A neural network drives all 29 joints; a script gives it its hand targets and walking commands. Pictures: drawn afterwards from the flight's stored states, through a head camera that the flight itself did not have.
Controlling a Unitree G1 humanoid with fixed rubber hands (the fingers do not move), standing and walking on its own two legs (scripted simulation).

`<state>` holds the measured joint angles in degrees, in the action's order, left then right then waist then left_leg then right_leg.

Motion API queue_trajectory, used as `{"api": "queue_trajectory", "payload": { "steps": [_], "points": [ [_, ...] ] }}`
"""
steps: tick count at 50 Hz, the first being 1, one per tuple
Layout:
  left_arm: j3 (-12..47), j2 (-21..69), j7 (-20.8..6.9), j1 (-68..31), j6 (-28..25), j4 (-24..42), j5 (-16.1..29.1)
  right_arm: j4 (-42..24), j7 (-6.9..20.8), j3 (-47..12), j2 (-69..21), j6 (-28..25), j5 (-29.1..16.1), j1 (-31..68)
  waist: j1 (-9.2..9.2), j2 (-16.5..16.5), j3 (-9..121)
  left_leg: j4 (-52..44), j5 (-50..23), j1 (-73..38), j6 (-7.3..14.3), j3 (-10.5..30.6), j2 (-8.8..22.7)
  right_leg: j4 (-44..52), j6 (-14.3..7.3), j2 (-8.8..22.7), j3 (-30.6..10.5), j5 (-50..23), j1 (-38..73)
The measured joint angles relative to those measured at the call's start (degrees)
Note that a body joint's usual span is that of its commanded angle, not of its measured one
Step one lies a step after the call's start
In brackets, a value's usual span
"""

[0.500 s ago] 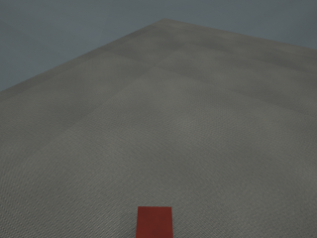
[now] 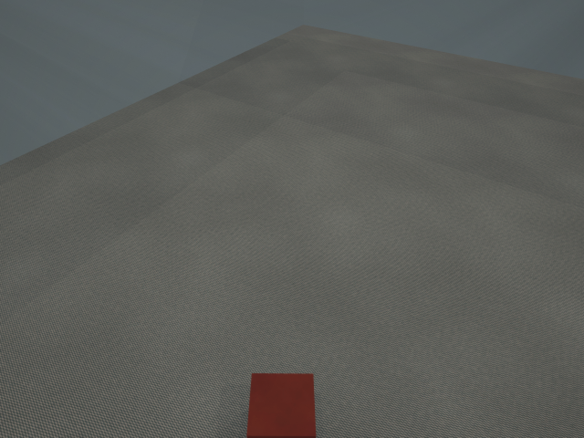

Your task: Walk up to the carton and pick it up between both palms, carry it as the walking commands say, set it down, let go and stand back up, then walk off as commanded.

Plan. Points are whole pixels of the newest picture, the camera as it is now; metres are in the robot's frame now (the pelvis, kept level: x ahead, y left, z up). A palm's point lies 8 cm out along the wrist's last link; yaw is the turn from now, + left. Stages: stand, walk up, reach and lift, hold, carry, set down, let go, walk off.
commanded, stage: walk off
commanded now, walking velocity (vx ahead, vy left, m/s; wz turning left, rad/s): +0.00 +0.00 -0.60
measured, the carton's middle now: (282, 417) +0.38 +0.04 -0.65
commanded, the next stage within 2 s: none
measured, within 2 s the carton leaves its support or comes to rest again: neither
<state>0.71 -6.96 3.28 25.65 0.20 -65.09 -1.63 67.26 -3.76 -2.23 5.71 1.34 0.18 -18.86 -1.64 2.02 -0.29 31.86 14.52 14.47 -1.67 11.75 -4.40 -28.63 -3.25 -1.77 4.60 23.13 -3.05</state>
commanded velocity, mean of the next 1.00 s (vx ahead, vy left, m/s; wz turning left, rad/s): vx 0.00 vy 0.00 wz -0.60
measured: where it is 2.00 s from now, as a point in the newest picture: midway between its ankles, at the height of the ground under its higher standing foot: outside the picture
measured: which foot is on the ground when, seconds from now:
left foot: down 0.00-0.60, up 0.62-1.00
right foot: down 0.00-0.30, up 0.32-0.58, down 0.60-1.00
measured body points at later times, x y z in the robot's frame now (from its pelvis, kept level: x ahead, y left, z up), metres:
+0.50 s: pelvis -0.04 +0.02 +0.00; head -0.03 +0.02 +0.45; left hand +0.07 +0.25 -0.15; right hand -0.05 -0.23 -0.15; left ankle +0.03 +0.13 -0.73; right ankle -0.09 -0.08 -0.67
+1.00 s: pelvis -0.10 -0.01 +0.01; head -0.08 -0.03 +0.46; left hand +0.04 +0.21 -0.12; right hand -0.12 -0.28 -0.13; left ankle -0.02 +0.13 -0.68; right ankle -0.08 -0.10 -0.73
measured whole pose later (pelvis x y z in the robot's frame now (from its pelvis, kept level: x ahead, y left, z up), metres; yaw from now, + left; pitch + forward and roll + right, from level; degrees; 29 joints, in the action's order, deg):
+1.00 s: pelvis -0.10 -0.01 +0.01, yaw -29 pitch +0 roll +3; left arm -4.8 -10.7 1.0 21.3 1.3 -46.3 -1.5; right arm 51.4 -1.8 4.2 12.8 3.3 0.9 -9.0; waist -2.4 1.3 -3.4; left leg 49.3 22.4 22.8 -3.1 0.9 -0.2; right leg -28.1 -4.2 -3.5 -5.1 9.0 -18.6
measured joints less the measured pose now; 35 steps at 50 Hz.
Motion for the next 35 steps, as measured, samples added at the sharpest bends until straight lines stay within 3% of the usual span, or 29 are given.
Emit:
{"api": "queue_trajectory", "payload": {
  "steps": [7, 15, 18, 20, 22, 25, 29, 31, 33, 35],
  "points": [
    [-1.2, -0.5, -0.2, -0.3, 0.3, 1.6, 0.1, -2.9, -0.9, 1.5, 2.1, 0.0, 0.2, 2.4, -0.3, -0.5, -0.8, 3.2, 0.5, 1.6, -0.5, -4.2, 2.1, -2.9, -0.2, -1.1, -2.6, 0.5, -2.2],
    [-3.8, -2.7, 0.1, -2.0, 2.0, 5.2, -0.1, -8.5, -1.0, 3.3, 4.4, -1.2, 0.6, 5.7, -0.3, 1.3, -1.3, 7.4, 4.1, 4.2, 1.6, -10.7, 2.9, -11.1, 1.0, -0.7, -6.8, 3.3, -7.7],
    [-4.3, -3.5, 0.0, -4.0, 2.6, 7.3, 0.1, -9.7, -1.4, 3.1, 4.2, -1.6, 0.8, 6.0, 0.16, 1.7, -1.6, 6.7, 3.2, 4.9, 2.7, -13.1, 3.5, -25.1, 2.4, -0.5, -6.7, 10.2, -14.9],
    [-4.6, -4.1, -0.5, -5.7, 2.6, 8.7, -0.2, -9.9, -1.6, 3.1, 3.6, -1.7, 1.1, 5.6, 0.41, 1.8, -1.6, 4.4, 1.7, 4.3, 2.7, -14.6, 4.1, -34.4, 3.4, 0.4, -5.3, 9.3, -19.5],
    [-4.9, -4.7, -1.2, -7.4, 2.7, 10.3, -0.4, -9.7, -1.6, 3.2, 3.2, -1.5, 1.4, 5.0, 0.53, 1.6, -1.3, 1.9, 0.1, 3.6, 2.4, -15.8, 4.9, -37.0, 3.9, 2.0, -4.0, 6.3, -22.1],
    [-5.2, -5.2, -1.9, -9.4, 2.6, 12.8, -0.2, -9.8, -1.4, 3.6, 3.3, -1.0, 1.7, 4.7, 0.91, 0.8, -0.9, -0.2, -1.4, 3.2, 1.6, -17.8, 6.3, -33.5, 4.4, 4.1, -2.9, 4.1, -23.0],
    [-5.1, -5.0, -2.1, -10.6, 2.1, 15.6, 0.6, -9.7, -1.1, 4.6, 4.8, -1.1, 1.7, 4.6, 1.78, -1.0, -0.4, 0.7, -1.5, 3.6, 0.1, -20.1, 8.6, -17.1, 4.4, 5.4, -2.0, 3.5, -17.8],
    [-4.8, -4.7, -2.0, -10.6, 1.5, 16.5, 0.2, -9.9, -0.6, 5.3, 6.1, -0.7, 1.4, 4.5, 1.84, -2.7, -0.7, 5.5, 1.8, 5.5, -0.9, -20.1, 10.8, -10.7, 3.2, 3.8, -1.7, -2.7, -15.5],
    [-4.6, -4.4, -1.7, -9.9, 1.2, 17.1, -0.5, -10.1, -0.1, 5.8, 6.6, 0.4, 1.2, 4.1, 2.23, -2.8, -0.7, 13.9, 9.4, 8.8, -1.1, -18.0, 10.2, -11.7, 1.1, 3.2, -1.8, -3.6, -16.1],
    [-4.5, -3.7, -1.5, -8.4, 1.2, 17.4, -0.4, -10.9, 1.0, 6.1, 7.3, 1.1, 0.9, 4.4, 2.18, -2.5, -0.8, 22.3, 9.7, 12.1, -1.2, -16.3, 9.0, -9.5, 0.0, 2.9, -2.6, -4.7, -15.6]
  ]
}}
